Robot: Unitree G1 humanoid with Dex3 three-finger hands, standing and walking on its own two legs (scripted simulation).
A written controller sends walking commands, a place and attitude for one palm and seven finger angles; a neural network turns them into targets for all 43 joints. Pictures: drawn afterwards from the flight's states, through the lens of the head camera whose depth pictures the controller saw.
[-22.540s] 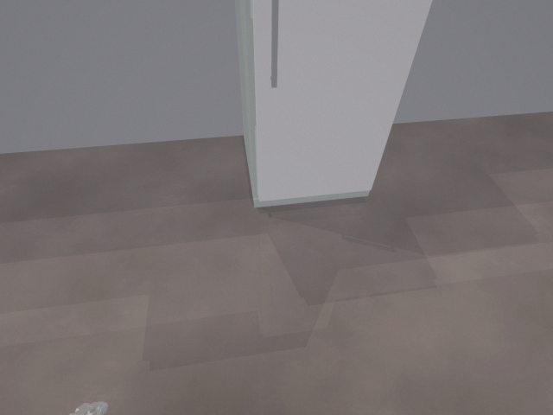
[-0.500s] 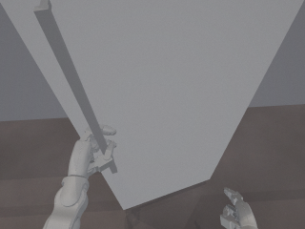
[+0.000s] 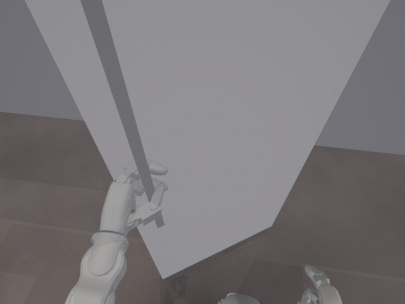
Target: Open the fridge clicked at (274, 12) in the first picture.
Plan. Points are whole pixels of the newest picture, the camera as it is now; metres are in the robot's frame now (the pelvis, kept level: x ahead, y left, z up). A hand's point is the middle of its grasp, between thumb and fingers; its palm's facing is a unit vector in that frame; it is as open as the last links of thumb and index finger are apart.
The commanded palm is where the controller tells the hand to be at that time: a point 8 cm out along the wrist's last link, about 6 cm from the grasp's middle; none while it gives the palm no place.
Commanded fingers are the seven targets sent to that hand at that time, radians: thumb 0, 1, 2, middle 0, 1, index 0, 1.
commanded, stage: walk backward, drawing the door open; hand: left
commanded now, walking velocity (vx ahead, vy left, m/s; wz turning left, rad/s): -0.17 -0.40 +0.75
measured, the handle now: (136, 150) +0.32 +0.10 +0.18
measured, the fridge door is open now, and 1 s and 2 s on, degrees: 33 70 83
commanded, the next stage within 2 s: stop walking and hold the door back in 1.06 s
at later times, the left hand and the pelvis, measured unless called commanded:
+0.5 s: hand (230, 283) +0.15 -0.04 +0.09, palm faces +0.26 -0.95 -0.14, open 5.9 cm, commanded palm +0.10 +0.00 +0.10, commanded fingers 0.00 0.90 0.90 -0.45 -1.40 -0.45 -1.40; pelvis -0.07 -0.21 -0.01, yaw +24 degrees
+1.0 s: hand out of the picture +0.08 -0.18 +0.09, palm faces +0.73 -0.65 -0.22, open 6.0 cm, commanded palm +0.02 -0.17 +0.10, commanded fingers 0.00 0.90 0.90 -0.45 -1.40 -0.45 -1.40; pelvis -0.01 -0.47 +0.01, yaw +50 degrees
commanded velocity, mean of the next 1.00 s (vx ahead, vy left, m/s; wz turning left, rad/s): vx -0.16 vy -0.39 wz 0.75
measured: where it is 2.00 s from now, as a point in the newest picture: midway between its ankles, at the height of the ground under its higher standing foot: outside the picture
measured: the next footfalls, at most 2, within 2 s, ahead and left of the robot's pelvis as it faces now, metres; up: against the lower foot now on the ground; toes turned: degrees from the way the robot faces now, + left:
right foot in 0.20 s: +0.02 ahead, -0.22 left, +0.00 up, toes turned +10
left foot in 0.44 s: -0.06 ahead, -0.03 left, +0.00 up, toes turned +28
